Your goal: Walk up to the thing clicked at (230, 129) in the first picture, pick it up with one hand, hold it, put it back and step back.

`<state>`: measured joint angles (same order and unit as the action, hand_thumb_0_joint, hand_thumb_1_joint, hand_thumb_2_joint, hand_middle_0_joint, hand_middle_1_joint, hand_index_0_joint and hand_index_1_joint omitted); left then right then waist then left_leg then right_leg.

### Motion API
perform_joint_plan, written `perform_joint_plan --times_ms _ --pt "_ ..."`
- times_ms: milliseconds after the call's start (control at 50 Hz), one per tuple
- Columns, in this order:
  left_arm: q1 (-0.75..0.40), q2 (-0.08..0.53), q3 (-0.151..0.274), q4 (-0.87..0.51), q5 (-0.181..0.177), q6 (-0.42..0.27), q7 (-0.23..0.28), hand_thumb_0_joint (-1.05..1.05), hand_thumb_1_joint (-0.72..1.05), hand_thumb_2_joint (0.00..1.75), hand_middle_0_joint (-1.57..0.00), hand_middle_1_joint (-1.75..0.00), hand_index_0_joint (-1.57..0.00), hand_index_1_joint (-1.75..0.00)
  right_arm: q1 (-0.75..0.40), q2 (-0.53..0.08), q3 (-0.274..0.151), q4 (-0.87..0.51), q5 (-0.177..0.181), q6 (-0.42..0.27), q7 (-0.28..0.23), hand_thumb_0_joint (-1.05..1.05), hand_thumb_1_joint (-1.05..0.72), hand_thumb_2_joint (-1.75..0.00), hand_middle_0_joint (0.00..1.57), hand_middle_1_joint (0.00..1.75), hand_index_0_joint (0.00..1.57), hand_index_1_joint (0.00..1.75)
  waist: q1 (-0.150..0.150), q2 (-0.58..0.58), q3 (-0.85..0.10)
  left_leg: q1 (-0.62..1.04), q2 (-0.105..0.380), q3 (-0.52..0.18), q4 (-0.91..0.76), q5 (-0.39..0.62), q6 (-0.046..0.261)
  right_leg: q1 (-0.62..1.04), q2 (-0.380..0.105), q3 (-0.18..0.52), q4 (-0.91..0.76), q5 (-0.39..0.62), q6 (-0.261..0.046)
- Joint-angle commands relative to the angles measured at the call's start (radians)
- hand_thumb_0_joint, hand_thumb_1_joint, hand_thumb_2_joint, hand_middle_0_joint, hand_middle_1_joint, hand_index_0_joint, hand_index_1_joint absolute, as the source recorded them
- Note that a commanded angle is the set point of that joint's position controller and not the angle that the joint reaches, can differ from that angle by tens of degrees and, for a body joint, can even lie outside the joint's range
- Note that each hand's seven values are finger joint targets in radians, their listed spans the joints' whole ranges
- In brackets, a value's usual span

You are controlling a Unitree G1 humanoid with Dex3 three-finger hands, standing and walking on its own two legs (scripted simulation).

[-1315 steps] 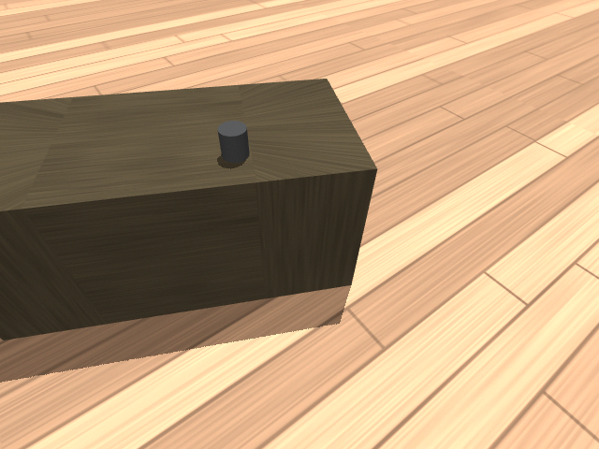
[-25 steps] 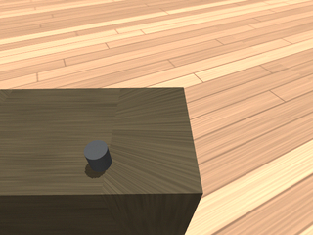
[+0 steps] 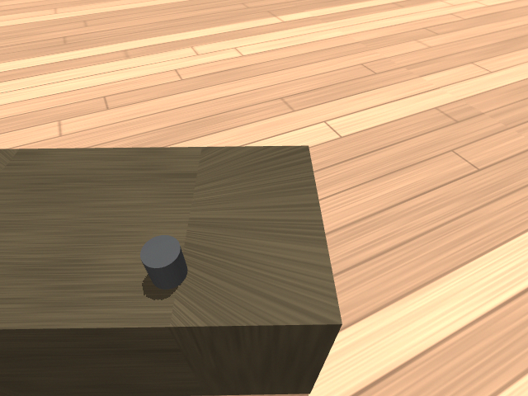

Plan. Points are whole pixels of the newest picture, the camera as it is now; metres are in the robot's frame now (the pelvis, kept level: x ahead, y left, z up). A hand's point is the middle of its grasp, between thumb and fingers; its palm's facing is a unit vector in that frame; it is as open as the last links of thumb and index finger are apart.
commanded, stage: stand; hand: left
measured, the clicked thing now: (165, 262) +0.44 +0.21 -0.14
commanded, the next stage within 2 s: step back in 0.54 s
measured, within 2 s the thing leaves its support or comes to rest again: neither
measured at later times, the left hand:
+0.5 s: hand out of the picture +0.07 +0.26 -0.15, palm faces -0.02 -0.94 -0.35, open 7.4 cm
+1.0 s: hand out of the picture +0.06 +0.32 -0.18, palm faces -0.06 -0.93 -0.36, open 7.4 cm
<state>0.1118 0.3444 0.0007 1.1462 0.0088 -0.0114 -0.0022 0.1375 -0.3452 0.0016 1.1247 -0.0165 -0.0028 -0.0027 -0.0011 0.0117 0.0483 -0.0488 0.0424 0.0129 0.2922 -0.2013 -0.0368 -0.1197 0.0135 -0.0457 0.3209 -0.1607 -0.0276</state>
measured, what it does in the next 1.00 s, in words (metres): lifts its right foot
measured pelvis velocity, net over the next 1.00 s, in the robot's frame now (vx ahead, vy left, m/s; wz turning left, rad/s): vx -0.08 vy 0.06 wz -0.03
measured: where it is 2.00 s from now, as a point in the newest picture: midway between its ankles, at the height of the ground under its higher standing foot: outside the picture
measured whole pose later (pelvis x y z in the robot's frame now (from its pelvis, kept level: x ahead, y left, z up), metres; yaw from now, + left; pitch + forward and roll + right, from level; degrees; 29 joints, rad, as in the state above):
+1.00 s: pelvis -0.08 +0.06 -0.02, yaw -2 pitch -2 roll -1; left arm 0.05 0.42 0.06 0.90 0.01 0.07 0.02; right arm 0.16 -0.35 -0.06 0.94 -0.03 0.04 -0.01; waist -0.02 -0.06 0.20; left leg -0.25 0.00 -0.01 0.58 -0.30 0.03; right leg -0.48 0.13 0.16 1.15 -0.50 -0.01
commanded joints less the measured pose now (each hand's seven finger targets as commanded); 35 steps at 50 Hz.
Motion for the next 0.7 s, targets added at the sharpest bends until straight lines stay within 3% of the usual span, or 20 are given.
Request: perform_joint_plan --times_ms 0,100,380,500,520,560,580,600,640,660,680 --pt "-0.044 0.224 0.041 -0.063 -0.002 -0.026 0.014 0.0 0.9 0.9 -0.2 -0.3 -0.2 -0.3 -0.032 -0.211 -0.035 -0.059 0.001 -0.022 -0.01 0.0 -0.9 -0.9 0.2 0.3 0.2 0.3 -0.001 -0.009 -0.077 -0.02 0.1 -0.071 -0.038 0.129 0.044 0.035 -0.149 0.127 -0.046 0.192 0.002" --pt "-0.047 0.224 0.042 -0.063 -0.004 -0.023 0.014 0.0 0.9 0.9 -0.2 -0.3 -0.2 -0.3 -0.025 -0.211 -0.035 -0.055 0.001 -0.022 -0.011 0.0 -0.9 -0.9 0.2 0.3 0.2 0.3 -0.001 -0.001 -0.057 -0.037 0.101 -0.074 -0.051 0.097 0.045 0.029 -0.148 0.13 -0.049 0.143 -0.001" --pt "-0.041 0.223 0.041 -0.064 -0.002 -0.027 0.014 0.0 0.9 0.9 -0.2 -0.3 -0.2 -0.3 -0.035 -0.211 -0.037 -0.059 0.002 -0.023 -0.008 0.0 -0.9 -0.9 0.2 0.3 0.2 0.3 0.001 -0.008 -0.067 -0.029 0.101 -0.07 -0.046 0.113 0.047 0.042 -0.151 0.131 -0.049 0.19 0.001" --pt "-0.044 0.225 0.043 -0.068 -0.002 -0.025 0.014 0.0 0.9 0.9 -0.2 -0.3 -0.2 -0.3 -0.032 -0.208 -0.039 -0.06 0.0 -0.021 -0.009 0.0 -0.9 -0.9 0.2 0.3 0.2 0.3 -0.001 -0.008 -0.062 -0.032 0.098 -0.069 -0.048 0.094 0.046 0.024 -0.146 0.132 -0.055 0.137 0.0" --pt "-0.05 0.285 0.086 -0.105 -0.016 -0.014 0.015 0.0 0.9 0.9 -0.2 -0.3 -0.2 -0.3 -0.068 -0.264 -0.064 -0.071 0.009 -0.004 -0.006 0.0 -0.9 -0.9 0.2 0.3 0.2 0.3 0.014 -0.029 0.044 -0.096 0.082 -0.072 0.073 0.233 0.073 -0.048 -0.144 0.159 0.019 0.343 -0.01" --pt "-0.035 0.284 0.094 -0.135 -0.021 -0.007 0.021 0.0 0.9 0.9 -0.2 -0.3 -0.2 -0.3 -0.025 -0.24 -0.064 -0.093 0.022 0.004 -0.006 0.0 -0.9 -0.9 0.2 0.3 0.2 0.3 0.003 -0.042 -0.057 -0.092 0.056 -0.038 0.181 0.27 0.071 -0.002 -0.18 0.174 0.056 0.46 -0.058" --pt "-0.033 0.295 0.1 -0.151 -0.021 -0.003 0.022 0.0 0.9 0.9 -0.2 -0.3 -0.2 -0.3 -0.016 -0.232 -0.068 -0.105 0.026 0.01 -0.006 0.0 -0.9 -0.9 0.2 0.3 0.2 0.3 0.004 -0.066 -0.095 -0.094 0.029 -0.023 0.248 0.23 0.07 0.001 -0.212 0.202 0.051 0.465 -0.094" --pt "-0.033 0.305 0.106 -0.166 -0.018 0.002 0.022 0.0 0.9 0.9 -0.2 -0.3 -0.2 -0.3 -0.014 -0.227 -0.072 -0.118 0.025 0.018 -0.006 0.0 -0.9 -0.9 0.2 0.3 0.2 0.3 0.008 -0.089 -0.115 -0.112 -0.008 -0.01 0.318 0.152 0.065 -0.007 -0.251 0.239 0.038 0.45 -0.134" --pt "-0.061 0.318 0.111 -0.208 0.003 0.01 0.026 0.0 0.9 0.9 -0.2 -0.3 -0.2 -0.3 -0.015 -0.219 -0.083 -0.142 0.019 0.038 -0.003 0.0 -0.9 -0.9 0.2 0.3 0.2 0.3 0.016 -0.193 -0.102 -0.21 -0.078 -0.032 0.566 -0.316 0.07 -0.048 -0.367 0.344 0.005 0.437 -0.238" --pt "-0.079 0.321 0.116 -0.236 0.015 0.012 0.026 0.0 0.9 0.9 -0.2 -0.3 -0.2 -0.3 0.014 -0.224 -0.087 -0.155 0.015 0.049 0.0 0.0 -0.9 -0.9 0.2 0.3 0.2 0.3 0.006 -0.189 -0.089 -0.212 -0.061 -0.084 0.663 -0.374 0.078 -0.109 -0.393 0.338 0.019 0.417 -0.261" --pt "-0.106 0.305 0.113 -0.258 0.016 0.015 0.028 0.0 0.9 0.9 -0.2 -0.3 -0.2 -0.3 0.035 -0.217 -0.089 -0.165 0.021 0.051 0.001 0.0 -0.9 -0.9 0.2 0.3 0.2 0.3 -0.01 -0.169 -0.083 -0.224 -0.052 -0.12 0.673 -0.377 0.087 -0.112 -0.361 0.284 0.057 0.43 -0.251"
